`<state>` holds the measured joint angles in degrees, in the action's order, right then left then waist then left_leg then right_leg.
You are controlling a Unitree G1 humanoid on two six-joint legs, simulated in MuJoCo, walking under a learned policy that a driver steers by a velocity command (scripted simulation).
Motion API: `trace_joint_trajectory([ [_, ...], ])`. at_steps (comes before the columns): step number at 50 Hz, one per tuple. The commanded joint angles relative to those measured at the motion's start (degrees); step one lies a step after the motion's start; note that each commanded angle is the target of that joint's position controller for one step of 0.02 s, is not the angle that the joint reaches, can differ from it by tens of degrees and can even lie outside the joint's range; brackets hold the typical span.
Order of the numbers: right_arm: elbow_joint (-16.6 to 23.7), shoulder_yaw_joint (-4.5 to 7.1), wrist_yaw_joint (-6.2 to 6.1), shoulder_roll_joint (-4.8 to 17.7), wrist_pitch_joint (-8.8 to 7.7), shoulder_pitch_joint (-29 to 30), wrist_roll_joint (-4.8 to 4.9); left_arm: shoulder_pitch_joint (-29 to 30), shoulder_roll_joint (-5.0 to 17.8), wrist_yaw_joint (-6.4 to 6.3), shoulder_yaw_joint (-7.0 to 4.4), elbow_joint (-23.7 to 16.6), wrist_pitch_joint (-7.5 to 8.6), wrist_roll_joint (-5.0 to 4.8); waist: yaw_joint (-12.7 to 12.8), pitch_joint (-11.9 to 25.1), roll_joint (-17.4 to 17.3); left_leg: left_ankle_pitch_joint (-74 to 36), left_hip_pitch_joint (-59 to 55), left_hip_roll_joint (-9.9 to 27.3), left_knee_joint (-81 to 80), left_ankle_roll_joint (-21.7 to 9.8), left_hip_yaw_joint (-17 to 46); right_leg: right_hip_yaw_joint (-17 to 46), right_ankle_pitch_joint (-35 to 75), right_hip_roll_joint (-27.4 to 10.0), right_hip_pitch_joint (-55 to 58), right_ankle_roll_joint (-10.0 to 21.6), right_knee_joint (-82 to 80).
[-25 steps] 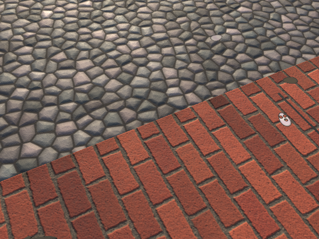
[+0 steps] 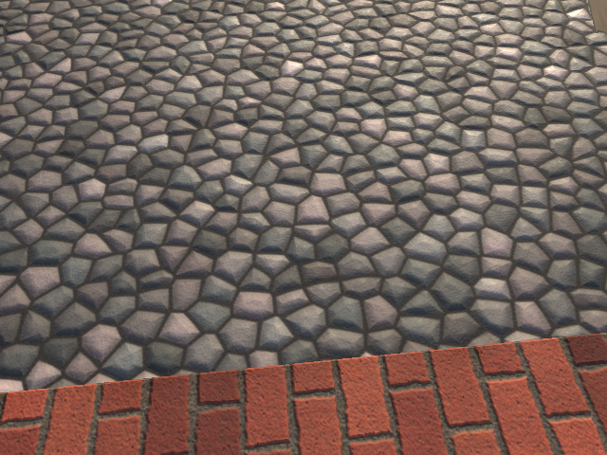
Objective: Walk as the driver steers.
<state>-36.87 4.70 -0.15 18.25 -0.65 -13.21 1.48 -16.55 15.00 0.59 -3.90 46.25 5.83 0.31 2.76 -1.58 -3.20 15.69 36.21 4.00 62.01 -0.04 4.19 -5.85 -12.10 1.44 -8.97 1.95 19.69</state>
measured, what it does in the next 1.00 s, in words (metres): walks ahead: left foot, then right foot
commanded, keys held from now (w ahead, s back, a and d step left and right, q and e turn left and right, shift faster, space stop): w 0.92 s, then w+e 0.08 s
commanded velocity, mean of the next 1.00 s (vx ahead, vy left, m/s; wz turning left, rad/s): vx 0.50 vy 0.00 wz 0.10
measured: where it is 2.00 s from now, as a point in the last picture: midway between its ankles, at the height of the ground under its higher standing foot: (304, 265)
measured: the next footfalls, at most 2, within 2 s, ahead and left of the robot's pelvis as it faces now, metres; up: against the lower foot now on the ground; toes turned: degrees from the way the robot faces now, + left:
left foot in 0.26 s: +0.31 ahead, +0.15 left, +0.00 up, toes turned +6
right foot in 0.76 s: +0.61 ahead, -0.06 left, +0.00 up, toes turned +3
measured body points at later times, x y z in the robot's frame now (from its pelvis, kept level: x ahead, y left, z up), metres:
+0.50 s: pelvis +0.27 +0.07 +0.00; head +0.30 +0.08 +0.45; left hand +0.38 +0.35 -0.12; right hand +0.37 -0.20 -0.11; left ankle +0.27 +0.15 -0.74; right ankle +0.35 -0.11 -0.67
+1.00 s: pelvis +0.55 +0.02 +0.00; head +0.57 +0.01 +0.45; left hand +0.58 +0.29 -0.12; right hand +0.68 -0.25 -0.12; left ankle +0.55 +0.19 -0.67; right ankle +0.57 -0.06 -0.74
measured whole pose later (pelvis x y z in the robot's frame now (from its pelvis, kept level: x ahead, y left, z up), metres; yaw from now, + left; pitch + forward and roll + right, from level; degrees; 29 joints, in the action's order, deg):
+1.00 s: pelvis +0.55 +0.02 +0.00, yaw +4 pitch +1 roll +0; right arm -43.8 4.6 -0.7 17.1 -2.3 -14.2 0.6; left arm -17.4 14.3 2.4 -2.6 49.2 4.7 -0.6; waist 2.1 -0.9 -2.1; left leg 16.0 31.7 5.0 59.4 -1.7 3.2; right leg -2.0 -9.5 3.5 -13.4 4.6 21.4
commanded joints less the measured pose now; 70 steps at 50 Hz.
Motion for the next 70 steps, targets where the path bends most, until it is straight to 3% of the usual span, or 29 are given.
trace_joint_trajectory([
  [1,4.49,-0.26,0.41,0.53,-0.95,1.61,-0.38,2.15,8.57,-0.02,-1.79,-2.38,0.88,-0.12,-1.08,0.58,6.81,-6.70,5.14,1.76,-7.47,0.27,1.96,10.58,14.92,-15.65,4.47,9.67,-10.30],
  [5,5.93,-1.32,1.79,-0.89,-2.15,9.19,-0.56,0.02,10.24,-0.14,-1.79,-0.38,-0.15,-1.14,1.28,-1.52,6.36,-15.40,0.50,0.26,-21.54,-0.60,-3.07,4.73,17.61,-14.18,4.66,8.38,-10.42],
  [9,8.20,-1.16,2.66,0.01,-2.38,13.97,-0.19,-4.08,12.06,-0.21,-2.09,2.53,-1.43,-2.18,1.52,-2.88,7.33,-10.59,-0.58,-1.19,-28.20,-2.83,-5.01,4.88,23.49,-17.43,11.35,7.84,-7.80],
  [11,7.57,0.03,2.66,2.32,-2.23,9.52,-0.62,-3.64,13.39,-0.50,-2.25,3.22,-2.22,-2.64,-2.30,0.47,9.09,-7.49,-9.06,-4.01,-30.94,-5.13,-7.23,3.23,39.48,-17.31,13.17,6.51,-0.82],
  [12,5.12,1.30,2.42,4.24,-2.08,1.66,-0.88,-2.74,13.38,-0.70,-2.04,3.33,-2.59,-2.85,-6.93,4.99,8.54,-10.61,-20.70,-5.91,-33.68,-6.81,-8.83,0.71,45.86,-15.45,10.88,5.13,8.01],
  [13,2.52,2.78,1.67,7.34,-1.70,-7.21,-0.95,-2.82,11.71,-1.01,-1.26,2.97,-2.47,-2.18,-10.84,10.49,7.28,-13.26,-36.23,-3.41,-32.15,-8.64,-5.21,-0.83,39.15,-13.07,1.86,2.98,20.16],
  [14,1.68,3.91,0.82,13.57,-1.44,-13.29,-1.74,-6.09,5.72,-0.60,0.83,0.37,-1.60,-0.27,-9.88,18.79,-5.46,-9.29,-57.63,12.13,-32.68,-16.33,19.53,-1.52,8.11,-5.42,-20.33,-0.80,43.21],
  [15,1.89,2.91,1.14,11.51,-1.60,-13.47,-1.03,-7.04,6.02,-0.06,1.15,1.25,-0.36,-0.78,-9.21,26.31,-9.03,-4.89,-60.22,19.03,-41.53,-20.94,38.72,8.56,-21.42,-0.64,-28.08,-1.25,54.35],
  [16,1.78,1.67,1.56,8.04,-1.84,-10.18,-0.96,-2.71,10.43,0.45,-0.35,-0.14,0.14,-2.65,-9.28,18.09,-5.38,-2.25,-54.05,17.04,-42.93,-18.43,31.50,10.89,-19.52,-4.01,-33.56,-0.79,57.62],
  [17,1.65,1.08,1.60,6.06,-2.03,-7.10,-0.90,1.06,10.03,0.56,-0.15,-1.21,0.39,-3.14,-8.02,10.60,-3.59,-4.07,-45.82,14.17,-43.79,-16.43,22.81,9.23,-15.29,-6.22,-34.74,-0.34,55.83],
  [18,1.38,0.61,1.76,4.53,-2.29,-3.97,-1.12,2.21,9.24,0.27,-0.16,-1.19,0.39,-2.28,-5.85,6.20,-0.94,-6.83,-38.11,11.30,-45.59,-14.99,17.33,8.73,-10.89,-8.07,-33.35,-0.53,51.57],
  [22,0.23,0.34,1.76,2.85,-3.95,-0.72,-1.58,-1.16,6.38,-0.11,-0.08,0.33,-2.06,-1.31,-1.21,3.12,-1.41,-14.15,-25.85,8.14,-52.01,-15.18,9.21,9.09,-2.34,-10.37,-25.60,-2.65,43.91],
  [30,-4.94,1.40,-0.02,6.65,-3.88,-7.03,-1.03,14.98,4.12,0.92,1.23,-4.21,-0.89,-0.42,-5.84,-2.06,0.64,-16.06,-26.53,5.64,-53.27,-11.93,0.52,7.03,21.00,-7.18,-26.03,-3.03,16.32],
  [36,-8.13,2.02,-0.24,7.02,-2.38,-9.85,-0.38,15.16,6.33,2.66,0.54,-5.80,-0.53,-1.11,-4.15,-1.23,-1.11,-23.20,-36.08,10.16,-46.45,-10.78,1.95,6.74,9.01,-5.07,-23.08,0.39,12.79],
  [38,-8.09,1.92,-0.94,7.62,-1.55,-7.44,-0.46,4.48,9.25,2.41,-1.20,-2.68,-0.13,-0.59,1.56,3.80,-0.91,-35.07,-35.05,7.22,-34.84,-8.42,-0.53,4.23,8.81,-2.35,-9.00,2.89,10.32],
  [39,-7.36,0.88,-1.25,5.38,-1.27,-9.15,-1.36,-4.18,13.27,1.99,-2.53,-0.66,-0.08,-0.20,4.03,11.50,4.53,-25.50,-28.81,3.19,-19.64,-6.24,-3.57,11.28,11.14,-8.49,5.28,5.81,10.16],
  [40,-7.07,-1.28,-0.52,-2.32,-2.10,-18.67,-1.83,-7.09,17.42,2.05,-3.41,-0.40,-0.47,-0.38,0.26,19.04,18.94,6.01,-5.80,-6.67,2.91,-1.50,-4.56,37.13,-0.64,-21.13,26.17,16.32,6.41],
  [41,-7.78,-0.57,-0.29,1.34,-3.08,-16.46,-0.91,-8.89,12.41,2.43,-2.10,-0.10,-0.48,-1.57,2.77,20.50,19.38,18.22,3.06,-7.93,10.96,-1.91,3.04,48.91,-12.57,-21.89,28.00,17.31,-1.94],
  [42,-6.07,1.03,-0.24,6.73,-3.53,-9.86,0.82,-5.52,9.77,2.25,-1.20,-0.62,-0.40,-1.37,3.17,12.57,13.95,13.94,6.77,-4.89,14.21,-2.62,3.71,41.25,-12.52,-20.76,21.55,14.51,-3.12],
  [43,-4.95,1.01,-0.64,6.94,-3.50,-6.21,0.85,-1.20,8.89,2.13,-0.81,-1.62,-0.50,-0.61,1.69,8.10,8.96,9.06,5.51,-2.21,13.32,-2.85,1.81,34.81,-6.86,-19.28,13.80,12.99,-3.51],
  [45,-4.94,1.31,-0.97,5.60,-3.02,-5.40,-0.62,3.24,6.20,2.04,-0.09,-1.88,-0.19,0.16,-1.59,4.00,7.82,2.79,0.36,1.93,6.99,-2.89,2.37,26.74,3.00,-16.22,2.75,12.57,-5.89],
  [49,-3.70,1.10,-0.68,2.64,-1.93,-3.46,-1.18,1.85,7.35,1.48,-0.41,-1.00,-0.08,-1.44,-2.95,1.92,6.80,-1.08,0.72,3.88,-4.62,-1.49,1.46,23.82,5.51,-14.58,-0.01,14.26,-10.78],
  [52,-3.65,0.64,0.04,1.32,-2.80,-0.49,-1.97,-1.03,10.47,0.40,-1.71,-0.28,-0.41,-0.09,-1.91,3.83,4.52,-13.22,0.14,3.37,-9.30,0.62,0.54,19.56,14.68,-13.40,0.83,14.36,-8.56],
  [55,-1.06,1.81,0.74,4.10,-4.43,7.66,-0.67,-8.32,9.56,-1.31,-1.61,1.90,-0.18,-1.64,0.37,0.74,5.94,-20.31,12.79,3.91,-15.73,0.83,4.48,23.09,7.58,-14.32,8.86,13.34,-6.55],
  [59,-0.21,0.48,2.95,0.92,-6.10,14.28,-2.57,-10.09,8.49,-3.49,-1.28,1.69,-1.53,-1.22,2.08,-0.68,5.62,-36.88,2.70,0.79,-26.63,0.21,2.54,19.72,-0.71,-10.57,-2.09,11.49,0.51],
  [63,1.18,-0.90,5.18,-0.46,-6.32,18.38,-1.63,-11.31,8.03,-3.81,-1.31,0.03,-2.44,-1.62,3.10,-1.78,7.58,-34.70,-2.40,-1.26,-30.57,-1.04,3.08,22.75,-6.49,-9.55,-6.46,10.29,9.40],
  [65,0.83,-1.00,5.89,0.22,-6.11,17.59,-0.86,-10.60,8.30,-4.47,-1.65,-1.00,-3.40,-1.89,2.39,-1.61,8.54,-32.99,-4.37,-0.46,-32.97,-0.76,5.03,25.72,-9.90,-9.52,-5.66,8.93,13.91],
  [68,-2.01,-0.62,4.81,1.72,-5.51,14.23,-0.53,-10.79,7.49,-5.32,-2.23,-1.72,-4.81,-2.10,2.41,-1.84,8.07,-35.36,-8.34,3.25,-42.30,-0.12,6.33,27.08,-8.97,-8.32,-0.64,6.21,24.05],
  [70,-6.87,0.83,3.51,3.17,-6.05,2.25,-1.22,-13.54,5.28,-4.52,-1.68,-0.12,-5.11,-1.57,-2.17,3.59,2.93,-39.64,-26.19,2.16,-47.27,0.24,0.96,22.08,-8.40,-3.01,-3.95,3.35,42.59],
])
